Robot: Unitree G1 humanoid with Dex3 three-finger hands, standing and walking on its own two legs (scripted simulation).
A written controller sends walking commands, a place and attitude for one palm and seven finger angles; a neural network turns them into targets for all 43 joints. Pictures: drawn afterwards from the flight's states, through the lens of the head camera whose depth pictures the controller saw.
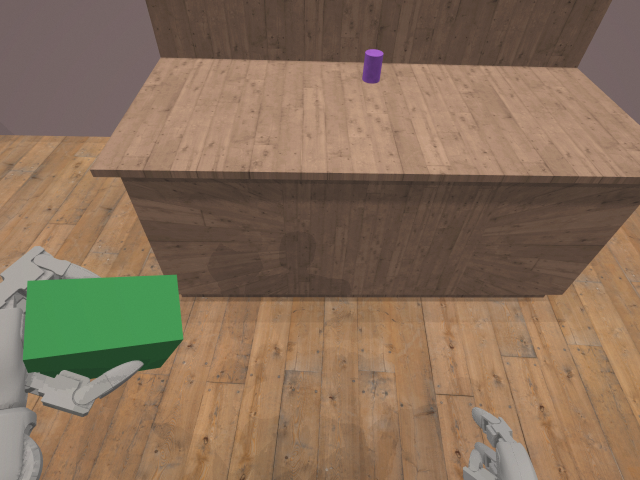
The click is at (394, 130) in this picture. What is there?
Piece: table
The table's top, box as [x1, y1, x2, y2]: [90, 58, 639, 183]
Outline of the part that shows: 90,168 93,176 639,183 639,125 577,68 382,63 380,80 377,83 371,84 366,83 361,79 363,63 358,62 160,58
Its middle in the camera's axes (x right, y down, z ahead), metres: +0.19 -0.38 +1.16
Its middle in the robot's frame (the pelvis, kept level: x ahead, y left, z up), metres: +1.13 -0.13 -0.11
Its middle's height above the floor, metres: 0.66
